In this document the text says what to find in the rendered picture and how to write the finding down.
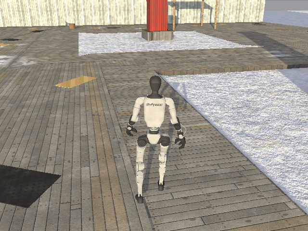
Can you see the left robot hand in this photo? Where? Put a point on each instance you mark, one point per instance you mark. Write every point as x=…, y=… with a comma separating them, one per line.
x=128, y=131

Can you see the robot left forearm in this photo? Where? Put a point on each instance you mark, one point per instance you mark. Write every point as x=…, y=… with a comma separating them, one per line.
x=130, y=124

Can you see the left robot upper arm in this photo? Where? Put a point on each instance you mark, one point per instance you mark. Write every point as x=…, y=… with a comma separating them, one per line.
x=137, y=107

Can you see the robot right forearm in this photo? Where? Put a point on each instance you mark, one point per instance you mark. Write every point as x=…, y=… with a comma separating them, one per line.
x=178, y=129

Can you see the left robot thigh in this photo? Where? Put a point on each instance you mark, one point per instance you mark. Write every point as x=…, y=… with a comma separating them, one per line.
x=140, y=149

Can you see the robot head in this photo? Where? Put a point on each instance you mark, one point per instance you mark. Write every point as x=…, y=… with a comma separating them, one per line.
x=155, y=83

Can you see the right robot upper arm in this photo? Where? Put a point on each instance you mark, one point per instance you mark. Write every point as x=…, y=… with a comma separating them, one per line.
x=172, y=110

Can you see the right robot hand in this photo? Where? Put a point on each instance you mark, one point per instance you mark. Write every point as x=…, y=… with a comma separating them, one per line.
x=182, y=142

